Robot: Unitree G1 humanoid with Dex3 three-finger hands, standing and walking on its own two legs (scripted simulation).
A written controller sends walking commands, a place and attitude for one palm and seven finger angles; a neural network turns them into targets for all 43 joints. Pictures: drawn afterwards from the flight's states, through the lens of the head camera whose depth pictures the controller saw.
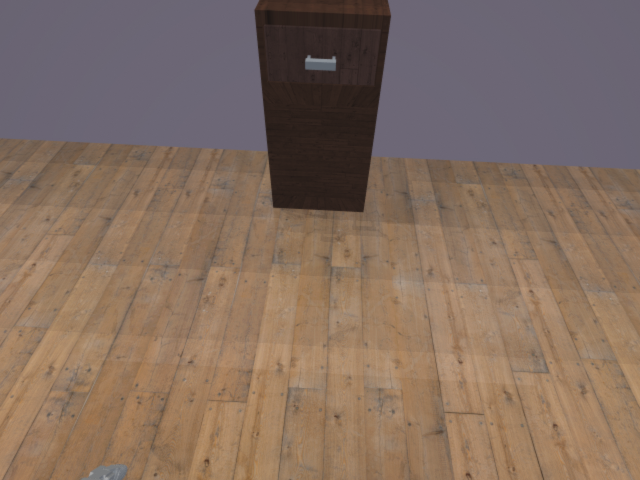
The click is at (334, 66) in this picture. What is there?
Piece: drawer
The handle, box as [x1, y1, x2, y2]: [305, 55, 335, 70]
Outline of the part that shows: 305,59 305,69 335,70 335,56 333,56 331,59 314,59 311,58 310,55 308,55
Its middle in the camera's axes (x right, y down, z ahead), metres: +0.00 -0.59 +1.28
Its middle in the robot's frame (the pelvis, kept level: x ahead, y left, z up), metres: +1.35 +0.07 -0.06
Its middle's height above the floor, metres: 0.70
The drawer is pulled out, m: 0.00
